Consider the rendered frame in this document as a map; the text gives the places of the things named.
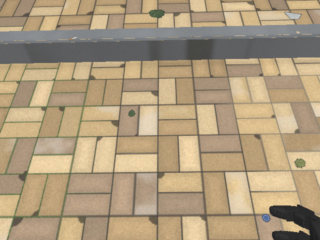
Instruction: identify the right robot hand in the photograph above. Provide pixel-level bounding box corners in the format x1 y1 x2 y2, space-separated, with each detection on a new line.
269 204 320 240

